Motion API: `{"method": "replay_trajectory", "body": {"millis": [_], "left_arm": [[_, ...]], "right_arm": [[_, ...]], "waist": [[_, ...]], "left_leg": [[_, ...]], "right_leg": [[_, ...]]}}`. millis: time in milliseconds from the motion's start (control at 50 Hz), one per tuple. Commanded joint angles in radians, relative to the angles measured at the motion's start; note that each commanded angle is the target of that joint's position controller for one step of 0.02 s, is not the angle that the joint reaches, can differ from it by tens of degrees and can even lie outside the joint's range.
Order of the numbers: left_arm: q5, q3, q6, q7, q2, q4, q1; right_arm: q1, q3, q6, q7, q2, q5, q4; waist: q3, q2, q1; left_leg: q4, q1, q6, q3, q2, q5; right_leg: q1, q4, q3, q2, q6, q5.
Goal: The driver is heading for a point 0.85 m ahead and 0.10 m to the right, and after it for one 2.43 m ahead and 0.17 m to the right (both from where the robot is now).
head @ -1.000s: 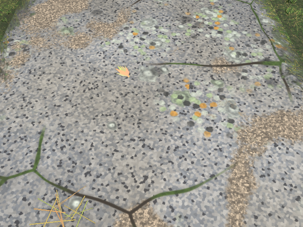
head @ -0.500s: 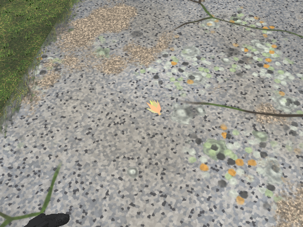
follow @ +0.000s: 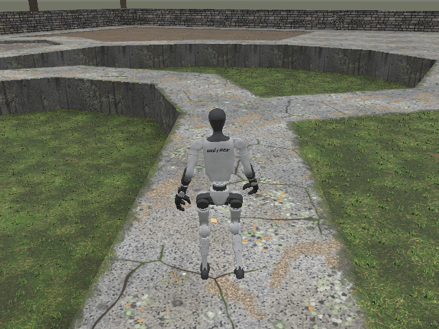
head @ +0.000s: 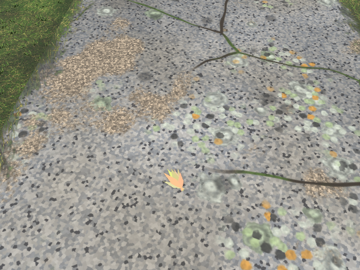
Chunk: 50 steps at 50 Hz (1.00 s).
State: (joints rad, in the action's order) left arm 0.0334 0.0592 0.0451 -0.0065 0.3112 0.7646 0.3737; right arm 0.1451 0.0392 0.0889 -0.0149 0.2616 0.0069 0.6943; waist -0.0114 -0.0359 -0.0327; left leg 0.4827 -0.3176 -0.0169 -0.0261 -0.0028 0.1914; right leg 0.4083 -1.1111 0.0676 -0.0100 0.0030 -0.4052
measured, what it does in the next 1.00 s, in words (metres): walks ahead: right foot, then left foot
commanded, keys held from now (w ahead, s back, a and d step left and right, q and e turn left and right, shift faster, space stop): w+e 0.24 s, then e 0.16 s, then q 0.60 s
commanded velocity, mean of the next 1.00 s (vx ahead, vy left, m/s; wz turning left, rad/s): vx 0.23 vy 0.00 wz -0.11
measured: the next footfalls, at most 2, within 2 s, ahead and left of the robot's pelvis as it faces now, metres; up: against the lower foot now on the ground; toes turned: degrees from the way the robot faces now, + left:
right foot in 0.38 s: +0.33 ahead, -0.18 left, +0.00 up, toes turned -15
left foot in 0.88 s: +0.36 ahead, +0.05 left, +0.00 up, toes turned -5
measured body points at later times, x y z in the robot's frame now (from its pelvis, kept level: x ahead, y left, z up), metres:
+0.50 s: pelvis +0.22 -0.07 -0.01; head +0.27 -0.10 +0.43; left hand +0.48 +0.12 -0.09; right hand +0.24 -0.38 -0.13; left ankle +0.17 +0.11 -0.64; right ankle +0.29 -0.17 -0.74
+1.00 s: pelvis +0.31 -0.04 +0.00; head +0.35 -0.02 +0.45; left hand +0.50 +0.22 -0.11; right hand +0.40 -0.35 -0.09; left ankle +0.31 +0.05 -0.74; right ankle +0.28 -0.18 -0.67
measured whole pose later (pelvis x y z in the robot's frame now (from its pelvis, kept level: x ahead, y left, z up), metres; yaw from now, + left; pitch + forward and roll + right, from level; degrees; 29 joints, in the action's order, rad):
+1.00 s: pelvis +0.31 -0.04 +0.00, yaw -4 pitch +2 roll -2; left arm -0.01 0.08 -0.02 -0.03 0.32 0.75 0.08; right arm 0.21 0.07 -0.01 0.01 0.31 0.00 0.73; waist -0.06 -0.03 0.02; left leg 0.52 -0.29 -0.04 0.03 -0.01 0.27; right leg 0.47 -1.00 0.00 0.02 -0.04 -0.50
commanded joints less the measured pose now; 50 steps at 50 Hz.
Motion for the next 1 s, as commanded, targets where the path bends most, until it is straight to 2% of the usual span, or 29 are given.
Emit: {"method": "replay_trajectory", "body": {"millis": [20,120,180,260,300,320,340,360,380,400,420,440,460,480,500,540,580,640,680,740,820,860,880,900,920,940,960,980,1000], "left_arm": [[-0.003,0.025,-0.002,0.004,0.071,-0.100,-0.044],[-0.012,0.012,-0.016,0.016,0.027,-0.148,-0.129],[-0.012,0.002,-0.008,0.036,0.014,-0.175,-0.219],[-0.011,0.001,-0.009,0.060,0.022,-0.229,-0.332],[-0.021,0.014,-0.009,0.070,0.047,-0.247,-0.330],[-0.027,0.027,-0.011,0.072,0.070,-0.243,-0.287],[-0.029,0.048,-0.012,0.070,0.105,-0.218,-0.179],[-0.029,0.078,-0.016,0.056,0.157,-0.183,-0.040],[-0.025,0.096,-0.029,0.029,0.245,-0.175,0.022],[-0.050,0.090,-0.021,0.027,0.315,-0.234,-0.051],[-0.046,0.068,-0.020,0.034,0.233,-0.252,-0.056],[-0.046,0.052,-0.016,0.037,0.175,-0.235,-0.104],[-0.030,0.036,-0.012,0.036,0.118,-0.221,-0.153],[-0.027,0.021,-0.011,0.031,0.073,-0.212,-0.193],[-0.040,0.010,-0.010,0.032,0.060,-0.207,-0.224],[-0.065,0.008,0.006,0.031,0.059,-0.181,-0.258],[-0.071,0.008,0.018,0.025,0.057,-0.153,-0.279],[-0.074,0.016,0.011,0.010,0.083,-0.115,-0.280],[-0.066,0.025,-0.006,0.001,0.109,-0.096,-0.272],[-0.050,0.031,-0.031,-0.011,0.112,-0.075,-0.255],[-0.035,0.037,-0.055,-0.022,0.117,-0.067,-0.267],[-0.017,0.042,-0.068,-0.030,0.121,-0.061,-0.277],[-0.012,0.042,-0.067,-0.032,0.107,-0.047,-0.238],[-0.047,0.032,-0.058,-0.028,0.063,-0.072,-0.238],[-0.064,0.027,-0.050,-0.030,0.049,-0.116,-0.339],[-0.057,0.035,-0.047,-0.026,0.076,-0.114,-0.359],[-0.037,0.041,-0.050,-0.023,0.083,-0.101,-0.339],[-0.033,0.044,-0.053,-0.028,0.080,-0.082,-0.319],[-0.038,0.049,-0.057,-0.035,0.094,-0.079,-0.319]], "right_arm": [[0.062,0.035,0.009,0.004,0.098,0.007,-0.010],[0.076,0.058,0.025,0.012,0.148,0.003,0.033],[0.090,0.064,0.017,0.018,0.176,-0.003,0.051],[0.131,0.075,-0.002,0.020,0.215,-0.021,0.081],[0.130,0.082,-0.020,0.028,0.239,-0.030,0.084],[0.126,0.087,-0.028,0.034,0.255,-0.036,0.080],[0.116,0.089,-0.035,0.039,0.261,-0.043,0.074],[0.117,0.079,-0.035,0.042,0.236,-0.045,0.067],[0.174,0.051,-0.029,0.035,0.150,0.005,0.042],[0.258,0.022,-0.012,0.023,0.098,0.021,0.005],[0.214,0.040,-0.005,0.014,0.198,0.000,0.034],[0.157,0.038,-0.008,0.010,0.203,-0.036,0.017],[0.143,0.034,-0.018,0.022,0.182,-0.029,0.039],[0.133,0.034,-0.032,0.032,0.175,-0.021,0.050],[0.154,0.034,-0.053,0.033,0.169,-0.023,0.066],[0.206,0.026,-0.072,0.040,0.128,-0.013,0.091],[0.189,0.016,-0.076,0.046,0.099,-0.007,0.093],[0.123,0.020,-0.085,0.045,0.118,-0.014,0.078],[0.074,0.032,-0.097,0.045,0.149,-0.020,0.053],[0.029,0.040,-0.113,0.041,0.149,-0.020,0.020],[0.044,0.041,-0.112,0.020,0.119,-0.022,0.008],[0.096,0.045,-0.107,0.007,0.115,-0.023,0.021],[0.105,0.056,-0.104,0.008,0.155,-0.017,0.017],[0.121,0.085,-0.104,0.023,0.271,-0.009,0.002],[0.148,0.091,-0.101,0.023,0.306,0.005,-0.007],[0.169,0.081,-0.088,0.021,0.262,0.017,-0.013],[0.124,0.078,-0.076,0.023,0.244,0.010,-0.016],[0.076,0.078,-0.074,0.027,0.231,-0.006,-0.026],[0.045,0.073,-0.078,0.033,0.214,-0.024,-0.034]], "waist": [[0.003,0.175,0.047],[-0.022,0.105,0.045],[-0.043,0.093,0.075],[-0.086,0.082,0.101],[-0.061,0.103,0.080],[-0.017,0.126,0.052],[0.046,0.124,-0.009],[0.125,0.090,-0.084],[0.211,-0.122,-0.065],[0.392,-0.282,0.023],[0.485,-0.085,-0.053],[0.376,-0.062,-0.033],[0.249,0.027,0.000],[0.197,0.015,0.023],[0.166,-0.018,0.052],[0.159,-0.031,0.087],[0.151,-0.035,0.087],[0.134,-0.055,0.054],[0.090,-0.058,0.032],[0.037,-0.052,0.011],[0.060,-0.053,0.026],[0.083,-0.054,0.063],[0.084,-0.005,0.062],[0.110,0.227,0.025],[0.093,0.355,0.080],[0.143,0.216,0.106],[0.129,0.166,0.075],[0.119,0.123,0.054],[0.110,0.125,0.045]], "left_leg": [[-0.290,0.234,-0.160,0.272,0.268,-0.013],[-0.341,0.222,-0.180,0.086,0.270,-0.220],[-0.344,0.231,-0.159,-0.015,0.254,-0.247],[-0.309,0.306,-0.128,-0.086,0.276,-0.318],[-0.200,0.348,-0.099,-0.124,0.276,-0.592],[-0.107,0.360,-0.083,-0.138,0.268,-0.757],[0.046,0.343,-0.063,-0.156,0.246,-0.841],[0.256,0.244,-0.021,-0.178,0.201,-0.761],[0.587,-0.036,0.042,-0.178,0.118,-0.098],[0.929,-0.323,0.096,-0.021,-0.065,0.512],[0.977,-0.317,0.090,0.143,0.008,0.473],[0.944,-0.370,0.076,0.110,0.046,0.389],[0.837,-0.362,0.074,0.094,0.102,0.326],[0.748,-0.310,0.076,0.095,0.129,0.288],[0.719,-0.206,0.082,0.081,0.127,0.259],[0.606,-0.078,0.099,0.068,0.116,0.189],[0.453,-0.032,0.103,0.075,0.117,0.121],[0.339,-0.020,0.094,0.073,0.111,0.029],[0.334,-0.071,0.085,0.068,0.106,0.065],[0.334,-0.149,0.070,0.062,0.106,0.165],[0.227,-0.112,0.049,0.008,0.071,0.195],[0.029,0.000,0.016,-0.032,0.031,0.033],[-0.080,0.073,-0.021,0.037,0.051,-0.152],[-0.092,0.226,-0.106,0.301,0.242,-0.537],[-0.109,0.297,-0.302,0.522,0.396,-0.767],[-0.111,0.319,-0.337,0.487,0.377,-0.728],[-0.096,0.324,-0.286,0.405,0.320,-0.682],[-0.088,0.319,-0.237,0.356,0.273,-0.632],[-0.090,0.312,-0.215,0.340,0.257,-0.617]], "right_leg": [[0.294,-0.047,0.039,-0.109,-0.010,0.096],[0.312,0.120,0.029,-0.120,-0.029,0.262],[0.269,0.294,-0.014,-0.107,-0.014,0.397],[0.251,0.437,-0.067,-0.088,0.023,0.391],[0.185,0.477,-0.117,-0.041,0.049,0.319],[0.109,0.485,-0.146,-0.002,0.067,0.280],[-0.029,0.527,-0.165,0.043,0.092,0.296],[-0.251,0.595,-0.151,0.072,0.128,0.417],[-0.538,0.567,0.100,-0.117,0.197,0.797],[-0.756,0.643,0.638,-0.389,0.436,0.942],[-0.737,0.655,0.548,-0.385,0.431,1.034],[-0.626,0.672,0.416,-0.348,0.403,0.904],[-0.473,0.687,0.294,-0.278,0.327,0.817],[-0.358,0.712,0.232,-0.241,0.289,0.773],[-0.230,0.742,0.168,-0.211,0.273,0.800],[-0.109,0.784,0.076,-0.193,0.271,0.848],[-0.093,0.800,0.020,-0.185,0.257,0.845],[-0.124,0.837,0.005,-0.205,0.248,0.669],[-0.151,0.859,0.031,-0.234,0.254,0.497],[-0.216,0.860,0.072,-0.279,0.262,0.352],[-0.312,0.765,0.043,-0.295,0.242,0.558],[-0.313,0.670,-0.018,-0.259,0.183,0.606],[-0.272,0.581,-0.068,-0.205,0.111,0.506],[-0.075,0.344,-0.183,-0.093,0.013,0.261],[0.181,0.157,-0.148,0.069,-0.052,-0.228],[0.222,0.003,-0.030,0.045,-0.054,-0.270],[0.248,-0.037,-0.005,0.024,-0.050,-0.195],[0.266,-0.020,0.000,0.012,-0.055,-0.130],[0.267,0.003,0.009,0.000,-0.063,-0.080]]}}
Keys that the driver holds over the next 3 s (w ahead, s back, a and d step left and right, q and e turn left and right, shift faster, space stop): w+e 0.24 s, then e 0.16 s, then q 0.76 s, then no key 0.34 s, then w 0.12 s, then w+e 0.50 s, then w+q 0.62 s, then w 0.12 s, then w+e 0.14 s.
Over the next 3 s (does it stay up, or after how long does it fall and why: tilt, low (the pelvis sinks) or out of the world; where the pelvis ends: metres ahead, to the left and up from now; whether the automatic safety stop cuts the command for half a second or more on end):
stays up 1.01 -0.15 0.01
